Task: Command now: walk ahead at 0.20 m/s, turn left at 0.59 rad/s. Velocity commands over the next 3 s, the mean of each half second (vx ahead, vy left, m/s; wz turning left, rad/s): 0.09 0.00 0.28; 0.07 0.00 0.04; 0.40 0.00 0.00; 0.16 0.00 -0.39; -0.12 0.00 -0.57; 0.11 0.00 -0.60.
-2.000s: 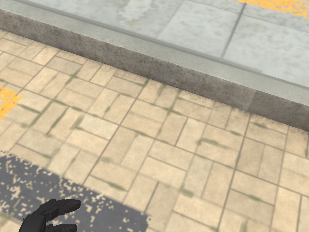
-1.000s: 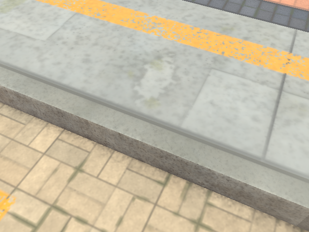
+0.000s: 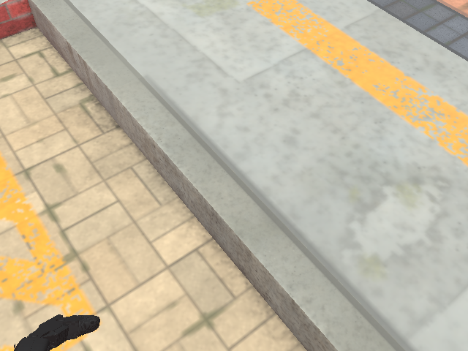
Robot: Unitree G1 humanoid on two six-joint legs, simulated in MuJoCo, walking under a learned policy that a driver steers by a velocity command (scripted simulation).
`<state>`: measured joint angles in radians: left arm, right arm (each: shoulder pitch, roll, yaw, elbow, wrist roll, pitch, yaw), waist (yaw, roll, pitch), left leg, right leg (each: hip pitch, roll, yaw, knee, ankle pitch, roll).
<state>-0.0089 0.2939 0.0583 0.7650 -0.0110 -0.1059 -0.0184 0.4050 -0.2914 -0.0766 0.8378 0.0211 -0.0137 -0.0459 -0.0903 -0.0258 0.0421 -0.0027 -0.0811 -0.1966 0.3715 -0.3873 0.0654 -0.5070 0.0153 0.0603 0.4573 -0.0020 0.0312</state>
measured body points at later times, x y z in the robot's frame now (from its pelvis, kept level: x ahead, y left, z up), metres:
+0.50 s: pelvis +0.11 +0.00 +0.00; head +0.12 +0.02 +0.45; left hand +0.18 +0.28 -0.13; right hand +0.29 -0.23 -0.09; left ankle +0.11 +0.12 -0.73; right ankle +0.16 -0.13 -0.73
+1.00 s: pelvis +0.16 +0.01 +0.00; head +0.16 +0.01 +0.45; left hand +0.21 +0.30 -0.13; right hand +0.28 -0.24 -0.12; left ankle +0.11 +0.12 -0.73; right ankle +0.16 -0.11 -0.73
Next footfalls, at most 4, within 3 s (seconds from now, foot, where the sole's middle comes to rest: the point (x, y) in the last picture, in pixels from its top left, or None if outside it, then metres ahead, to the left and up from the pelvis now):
0.04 right None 0.20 -0.12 -0.77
0.40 left None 0.15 0.13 -0.77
1.48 left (165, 338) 0.50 0.15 -0.77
1.96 right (222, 331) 0.50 -0.01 -0.77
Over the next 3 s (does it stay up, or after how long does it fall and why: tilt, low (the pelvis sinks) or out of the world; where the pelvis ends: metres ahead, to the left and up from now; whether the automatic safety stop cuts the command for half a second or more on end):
stays up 0.36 0.17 0.01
